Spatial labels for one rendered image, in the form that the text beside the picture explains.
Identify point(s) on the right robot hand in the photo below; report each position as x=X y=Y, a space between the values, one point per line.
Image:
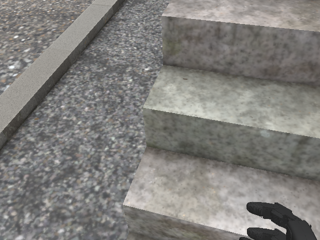
x=296 y=229

